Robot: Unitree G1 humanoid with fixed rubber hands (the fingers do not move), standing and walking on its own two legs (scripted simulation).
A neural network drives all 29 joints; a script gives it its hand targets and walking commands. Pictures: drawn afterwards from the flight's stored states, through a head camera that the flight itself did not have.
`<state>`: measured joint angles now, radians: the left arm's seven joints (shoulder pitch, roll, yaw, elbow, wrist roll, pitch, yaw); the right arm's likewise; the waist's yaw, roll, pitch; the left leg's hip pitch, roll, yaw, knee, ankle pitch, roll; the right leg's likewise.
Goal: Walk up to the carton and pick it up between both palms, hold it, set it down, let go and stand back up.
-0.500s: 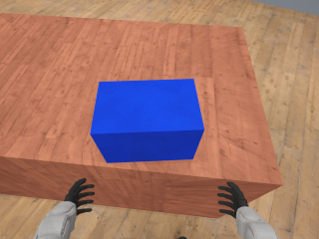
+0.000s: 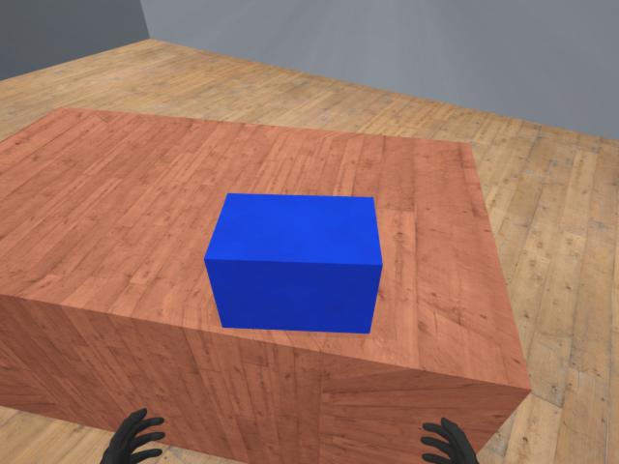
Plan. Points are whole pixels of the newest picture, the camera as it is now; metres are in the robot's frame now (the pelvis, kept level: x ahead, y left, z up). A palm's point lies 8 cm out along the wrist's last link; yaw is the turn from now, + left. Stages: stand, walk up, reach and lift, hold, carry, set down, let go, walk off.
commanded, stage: reach and lift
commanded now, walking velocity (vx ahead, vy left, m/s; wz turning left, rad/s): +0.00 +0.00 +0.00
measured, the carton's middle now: (297, 262) +0.45 +0.08 +0.01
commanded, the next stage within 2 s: none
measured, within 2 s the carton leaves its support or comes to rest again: neither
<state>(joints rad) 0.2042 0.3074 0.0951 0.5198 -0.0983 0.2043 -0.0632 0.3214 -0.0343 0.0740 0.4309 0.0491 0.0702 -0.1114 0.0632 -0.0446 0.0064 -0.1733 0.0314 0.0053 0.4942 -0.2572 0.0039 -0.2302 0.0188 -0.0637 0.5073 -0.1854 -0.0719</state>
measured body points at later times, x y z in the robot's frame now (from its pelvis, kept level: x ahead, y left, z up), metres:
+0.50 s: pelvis +0.01 +0.00 +0.00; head -0.06 +0.01 +0.44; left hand +0.21 +0.29 -0.03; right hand +0.23 -0.16 -0.03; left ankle +0.04 +0.16 -0.73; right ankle +0.07 -0.07 -0.73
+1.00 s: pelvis +0.07 +0.04 +0.01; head +0.05 +0.05 +0.46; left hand +0.28 +0.29 +0.01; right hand +0.30 -0.14 +0.02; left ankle +0.04 +0.16 -0.73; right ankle +0.07 -0.07 -0.73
